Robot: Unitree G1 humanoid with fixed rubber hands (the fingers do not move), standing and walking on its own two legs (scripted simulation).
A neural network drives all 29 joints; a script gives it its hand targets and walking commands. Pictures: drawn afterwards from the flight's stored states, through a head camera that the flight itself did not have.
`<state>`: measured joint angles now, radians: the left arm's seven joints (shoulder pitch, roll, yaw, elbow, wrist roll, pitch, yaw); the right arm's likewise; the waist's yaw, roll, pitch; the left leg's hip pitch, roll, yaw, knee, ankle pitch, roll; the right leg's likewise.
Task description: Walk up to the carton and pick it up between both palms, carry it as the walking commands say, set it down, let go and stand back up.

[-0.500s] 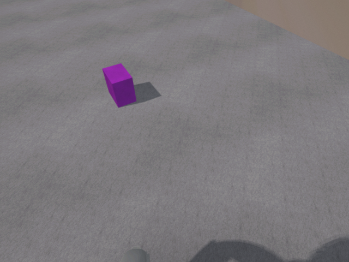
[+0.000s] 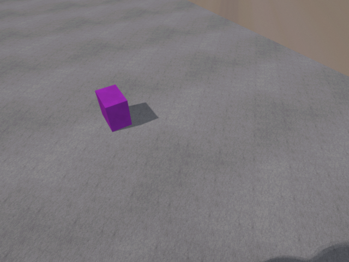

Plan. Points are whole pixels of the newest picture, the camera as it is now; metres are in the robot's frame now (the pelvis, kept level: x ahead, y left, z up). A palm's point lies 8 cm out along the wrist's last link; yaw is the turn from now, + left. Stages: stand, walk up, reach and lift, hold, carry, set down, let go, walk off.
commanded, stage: walk up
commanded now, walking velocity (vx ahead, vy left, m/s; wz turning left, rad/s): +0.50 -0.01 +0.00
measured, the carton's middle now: (113, 107) +1.40 +0.53 -0.64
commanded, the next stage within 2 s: none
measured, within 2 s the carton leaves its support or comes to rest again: neither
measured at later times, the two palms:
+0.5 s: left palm (112, 258) +0.19 +0.17 -0.13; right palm (278, 211) +0.31 -0.28 -0.12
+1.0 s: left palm (109, 148) +0.54 +0.26 -0.12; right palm (244, 193) +0.38 -0.20 -0.14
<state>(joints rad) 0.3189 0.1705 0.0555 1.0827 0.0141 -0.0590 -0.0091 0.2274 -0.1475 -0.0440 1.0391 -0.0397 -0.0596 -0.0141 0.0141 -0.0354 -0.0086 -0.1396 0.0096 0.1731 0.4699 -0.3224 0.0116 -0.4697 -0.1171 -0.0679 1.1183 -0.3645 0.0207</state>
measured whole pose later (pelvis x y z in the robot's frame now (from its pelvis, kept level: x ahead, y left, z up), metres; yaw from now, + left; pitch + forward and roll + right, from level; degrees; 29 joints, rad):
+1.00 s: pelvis +0.43 +0.02 +0.00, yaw +2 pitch +1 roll +2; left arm 0.14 0.20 0.07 0.97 0.03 -0.03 -0.03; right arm 0.42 -0.15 -0.04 1.10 -0.01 -0.07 0.00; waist -0.05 -0.03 0.00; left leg 0.04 -0.03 0.21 0.30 -0.35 0.02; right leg -0.57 -0.15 -0.09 0.77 -0.19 0.05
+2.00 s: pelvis +0.85 +0.17 +0.01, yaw +23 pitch +1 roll +1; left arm 0.03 0.22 0.05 0.94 0.01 -0.01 -0.02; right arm 0.36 -0.17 -0.04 1.03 -0.02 -0.06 0.00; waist -0.10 -0.05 0.07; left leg -0.04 -0.04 0.01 0.35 -0.32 0.03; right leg -0.56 -0.10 -0.08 0.73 -0.16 0.06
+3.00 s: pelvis +0.94 +0.28 +0.01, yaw +27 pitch -2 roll +0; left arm 0.24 0.14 0.02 1.12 0.02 0.00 0.03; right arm 0.18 -0.16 -0.02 1.11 0.01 0.01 -0.03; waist -0.01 0.01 0.03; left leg -0.16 0.00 0.10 0.40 -0.21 0.03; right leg -0.13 -0.03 -0.07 0.41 -0.25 0.00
